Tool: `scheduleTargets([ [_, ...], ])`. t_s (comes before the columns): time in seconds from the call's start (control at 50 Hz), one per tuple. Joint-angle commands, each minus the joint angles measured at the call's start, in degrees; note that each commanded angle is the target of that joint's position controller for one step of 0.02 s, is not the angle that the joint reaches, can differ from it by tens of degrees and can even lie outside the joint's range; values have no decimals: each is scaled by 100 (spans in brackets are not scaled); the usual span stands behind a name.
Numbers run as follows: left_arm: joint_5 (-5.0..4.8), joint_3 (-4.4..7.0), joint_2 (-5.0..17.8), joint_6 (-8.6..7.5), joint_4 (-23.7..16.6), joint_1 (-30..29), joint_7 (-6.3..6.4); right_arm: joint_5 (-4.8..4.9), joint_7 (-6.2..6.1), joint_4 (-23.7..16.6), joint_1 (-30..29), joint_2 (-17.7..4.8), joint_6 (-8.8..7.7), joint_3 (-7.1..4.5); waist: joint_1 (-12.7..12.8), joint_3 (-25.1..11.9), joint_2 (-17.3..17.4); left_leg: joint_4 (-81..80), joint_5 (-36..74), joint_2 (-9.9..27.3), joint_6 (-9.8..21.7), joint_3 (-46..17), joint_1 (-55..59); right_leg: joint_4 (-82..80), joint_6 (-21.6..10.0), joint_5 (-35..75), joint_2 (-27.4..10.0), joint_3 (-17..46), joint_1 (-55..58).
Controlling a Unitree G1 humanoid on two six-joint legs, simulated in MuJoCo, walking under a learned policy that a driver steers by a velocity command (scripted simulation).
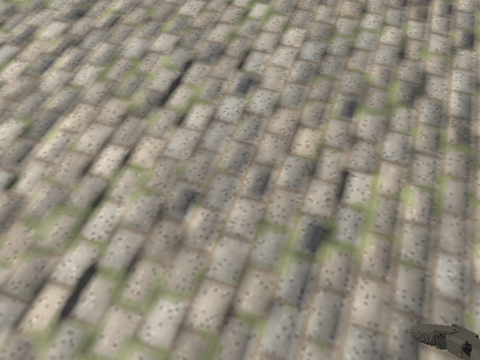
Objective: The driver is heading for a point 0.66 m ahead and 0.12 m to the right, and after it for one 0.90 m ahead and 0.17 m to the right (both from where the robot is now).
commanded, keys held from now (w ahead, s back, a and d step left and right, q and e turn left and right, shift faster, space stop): w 0.98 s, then w+e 0.02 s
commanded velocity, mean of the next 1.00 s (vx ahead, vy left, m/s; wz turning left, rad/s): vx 0.50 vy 0.00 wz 0.02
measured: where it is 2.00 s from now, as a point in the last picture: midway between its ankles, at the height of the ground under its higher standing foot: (289, 200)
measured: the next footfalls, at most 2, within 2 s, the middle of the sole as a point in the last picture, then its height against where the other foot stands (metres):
left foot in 0.06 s outside the picture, level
right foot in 0.58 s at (315, 353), level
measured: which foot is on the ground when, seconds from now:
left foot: up 0.00-0.04, down 0.06-0.58, up 0.60-1.00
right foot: down 0.00-0.08, up 0.10-0.56, down 0.58-1.00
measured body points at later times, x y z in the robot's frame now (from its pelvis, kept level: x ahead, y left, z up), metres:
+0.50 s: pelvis +0.27 +0.02 +0.00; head +0.30 +0.03 +0.45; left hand +0.49 +0.25 -0.09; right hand +0.27 -0.26 -0.12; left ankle +0.16 +0.13 -0.74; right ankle +0.45 -0.12 -0.71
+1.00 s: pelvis +0.55 -0.01 +0.00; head +0.58 -0.01 +0.45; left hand +0.56 +0.28 -0.13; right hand +0.75 -0.25 -0.09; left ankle +0.74 +0.15 -0.70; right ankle +0.46 -0.11 -0.74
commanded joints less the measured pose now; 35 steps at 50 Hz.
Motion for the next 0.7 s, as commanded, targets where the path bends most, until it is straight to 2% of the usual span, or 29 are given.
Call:
scheduleTargets([
  [0.02, -40, 244, 1119, 28, -232, -195, 57, -5, 26, -411, -5, -639, -115, -222, -564, -46, -692, -397, -174, -219, 241, 222, 851, 218, -829, 2983, -1524, 725, -159],
  [0.04, -37, 210, 1045, 47, -227, -203, 72, -41, -6, -201, 648, -837, -105, -339, -895, -455, -596, -542, -150, -360, 390, 349, 1836, 1008, -696, 3729, -1292, 484, -303],
  [0.06, 49, 111, 833, 36, -306, -240, 89, -77, -65, 11, 1581, -1142, -86, -468, -1316, -1116, -394, -372, -70, 92, 645, -103, 3291, 2289, -484, 3291, -1026, 240, -1038],
  [0.08, 144, -80, 284, -65, -510, 205, 72, -175, -108, 87, 2215, -1756, -35, -598, -1289, -1943, 902, -525, -722, 1578, 1474, -2491, 5410, 4557, -42, 1036, -212, -135, -3266],
  [0.1, 101, -67, 418, -170, -451, 148, 55, -81, -87, 156, 2383, -1433, -13, -510, -1345, -2270, 1257, -1304, -1447, 1901, 1731, -3971, 5508, 5479, -39, -1553, -3, 574, -4100],
  [0.12, -49, 63, 853, -225, -568, -239, 10, -53, -67, 144, 2007, -1166, -25, -393, -1281, -1410, 844, -1444, -1841, 1735, 1509, -3345, 4848, 5844, -113, -1295, -351, 694, -4608],
  [0.14, -74, 55, 844, -234, -645, -591, 2, -57, -58, 91, 1633, -997, -30, -333, -1144, -860, 555, -1562, -1639, 1484, 1362, -2623, 4076, 5683, -158, -792, -603, 531, -4588],
  [0.16, 13, 60, 785, -215, -659, -744, 13, -97, -30, 89, 1311, -850, -44, -285, -978, -453, 306, -1772, -1231, 1252, 1297, -2143, 3348, 5346, -127, -399, -760, 467, -4408],
  [0.18, 71, 86, 740, -156, -624, -673, 25, -136, -15, 74, 1091, -712, -84, -242, -771, -302, 381, -1958, -805, 1069, 1231, -1795, 2833, 5057, -98, -96, -917, 525, -4055],
  [0.22, 87, 48, 518, -38, -534, -489, 28, -128, -4, 126, 946, -707, -156, -257, -571, -253, 437, -2250, -268, 919, 1282, -1381, 2315, 4833, 11, 237, -953, 480, -3641],
  [0.26, 121, 36, 454, 25, -605, -704, 57, -114, -29, 249, 1028, -811, -221, -292, -543, -129, 306, -2405, 176, 882, 1342, -1045, 2210, 4424, 118, 675, -965, 471, -3800],
  [0.3, 156, 13, 399, 16, -720, -1108, 54, -107, -77, 380, 1193, -877, -222, -311, -640, -17, 156, -2464, 444, 828, 1299, -779, 2301, 3737, 180, 1303, -963, 473, -3971],
  [0.38, 116, -72, 234, -71, -912, -1926, -43, -52, -151, 617, 1571, -1033, -169, -338, -943, 156, 111, -2510, 367, 675, 1092, -341, 2388, 2320, 142, 2369, -728, 274, -3660],
  [0.44, 72, -89, 266, -109, -1089, -2415, -130, -13, -169, 847, 1930, -1107, -102, -357, -1112, 282, 89, -2372, 300, 874, 1074, -378, 2863, 1825, 55, 2379, -614, 262, -3704],
  [0.48, 66, -82, 327, -133, -1200, -2594, -194, 5, -189, 969, 2047, -1131, -36, -373, -1105, 318, 119, -2143, 543, 1054, 1013, -441, 3309, 1593, -78, 2028, -570, 296, -3816],
  [0.52, 75, -56, 422, -154, -1209, -2495, -234, 14, -219, 1047, 2053, -1178, 30, -396, -982, 218, 200, -1843, 1088, 1159, 910, -473, 3640, 1435, -227, 1579, -479, 234, -3586],
  [0.54, 83, -14, 518, -163, -1157, -2258, -232, 11, -232, 1055, 1993, -1224, 60, -407, -830, 55, 286, -1538, 1838, 1124, 841, -430, 3715, 1384, -319, 1360, -345, 107, -3167],
  [0.56, 99, 79, 669, -168, -996, -1686, -204, 8, -246, 1051, 1887, -1230, 96, -399, -491, -307, 291, -856, 2770, 937, 726, -253, 3648, 1239, -461, 1375, -153, -88, -2310],
  [0.58, 122, 218, 969, -163, -736, -772, -147, -39, -267, 1008, 1900, -1076, 114, -326, -108, -973, 175, 282, 2730, 636, 547, -20, 3099, 1388, -676, 1601, -306, 45, -857],
  [0.6, 230, 351, 1532, -141, -630, 27, -94, -118, -243, 810, 2370, -588, 36, -153, -92, -1976, -784, 2445, 803, 11, 178, 269, 1078, 1551, -1418, 1479, -1747, 2080, 1520],
  [0.62, 124, 327, 1420, -103, -506, 277, -119, -99, -205, 909, 2643, -320, -88, -60, -129, -2508, -1686, 3696, -3061, -715, 9, -265, -336, 697, -1937, 424, -2391, 4145, 2400],
  [0.64, 50, 194, 998, -93, -536, 70, -104, 50, -159, 830, 2070, -920, -177, -211, 4, -1802, -1194, 4193, -3004, -369, 81, -615, -997, 427, -1661, -290, -2203, 3808, 1957],
  [0.66, 58, 148, 865, -83, -599, -357, -80, 128, -145, 681, 1596, -1021, -229, -240, -103, -1041, -922, 4074, -2453, -72, 136, -408, -1198, 265, -1451, -137, -2024, 3051, 1131],
  [0.68, 107, 109, 737, -77, -650, -711, -74, 68, -171, 640, 1342, -974, -237, -239, -256, -597, -582, 3770, -1971, 157, 120, -265, -1030, 85, -1361, 316, -1809, 2514, 328],
  [0.7, 173, 63, 580, -93, -686, -938, -88, 0, -184, 653, 1320, -917, -198, -264, -446, -329, -573, 3462, -1646, 329, 88, -268, -729, -111, -1308, 793, -1615, 2114, -296],
])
